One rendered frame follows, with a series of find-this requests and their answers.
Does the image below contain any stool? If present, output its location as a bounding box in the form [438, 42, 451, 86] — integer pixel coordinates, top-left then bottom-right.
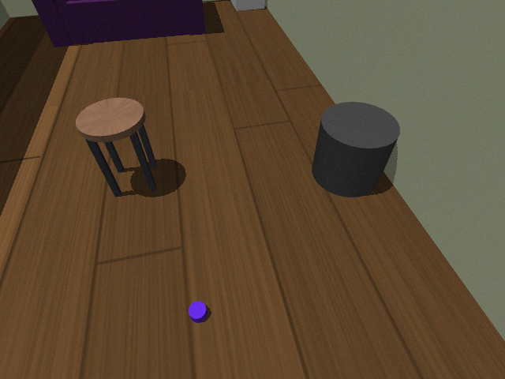
[76, 98, 156, 197]

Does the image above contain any sofa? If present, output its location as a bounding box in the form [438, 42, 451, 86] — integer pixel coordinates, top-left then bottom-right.
[32, 0, 206, 47]

